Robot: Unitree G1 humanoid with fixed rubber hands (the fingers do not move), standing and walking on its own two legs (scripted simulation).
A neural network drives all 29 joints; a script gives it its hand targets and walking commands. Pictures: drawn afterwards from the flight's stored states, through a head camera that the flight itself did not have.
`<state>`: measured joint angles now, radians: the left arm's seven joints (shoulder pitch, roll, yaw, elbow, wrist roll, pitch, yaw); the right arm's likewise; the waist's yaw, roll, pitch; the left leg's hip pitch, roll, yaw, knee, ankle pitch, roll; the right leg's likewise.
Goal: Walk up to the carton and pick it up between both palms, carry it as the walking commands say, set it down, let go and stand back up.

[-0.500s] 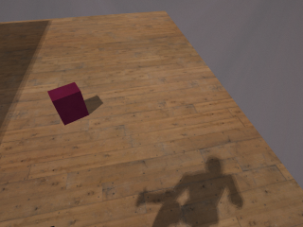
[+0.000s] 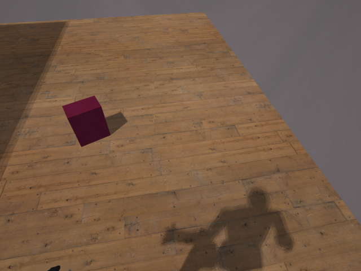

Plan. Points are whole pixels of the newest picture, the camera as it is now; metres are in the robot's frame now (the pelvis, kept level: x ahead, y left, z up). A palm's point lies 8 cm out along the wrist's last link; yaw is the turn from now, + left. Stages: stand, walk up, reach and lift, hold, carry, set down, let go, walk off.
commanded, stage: walk up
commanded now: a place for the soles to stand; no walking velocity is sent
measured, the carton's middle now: (87, 121) +1.23 +0.70 -0.64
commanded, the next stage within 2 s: none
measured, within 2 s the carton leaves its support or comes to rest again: neither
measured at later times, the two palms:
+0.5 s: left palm out of the picture +0.18 +0.44 -0.07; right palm (254, 197) +0.33 -0.17 -0.05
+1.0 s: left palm out of the picture +0.20 +0.51 -0.08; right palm (175, 109) +0.67 +0.04 -0.05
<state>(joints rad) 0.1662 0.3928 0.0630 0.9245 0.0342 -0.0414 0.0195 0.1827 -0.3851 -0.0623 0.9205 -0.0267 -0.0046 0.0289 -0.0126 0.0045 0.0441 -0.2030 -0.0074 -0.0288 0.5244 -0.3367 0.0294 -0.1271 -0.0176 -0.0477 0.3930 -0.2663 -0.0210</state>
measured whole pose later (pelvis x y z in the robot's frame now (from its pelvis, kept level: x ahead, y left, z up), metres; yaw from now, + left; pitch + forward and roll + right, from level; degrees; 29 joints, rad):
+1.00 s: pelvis +0.35 +0.20 -0.03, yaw +30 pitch -4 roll -1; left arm 0.51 0.53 0.08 0.50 0.03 -0.04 -0.01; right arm 0.21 -0.47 -0.08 0.46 -0.02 0.00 0.08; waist 0.09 0.01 0.08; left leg -0.45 0.02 0.02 0.65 -0.23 0.05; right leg -0.07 -0.16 -0.23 0.62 -0.46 0.03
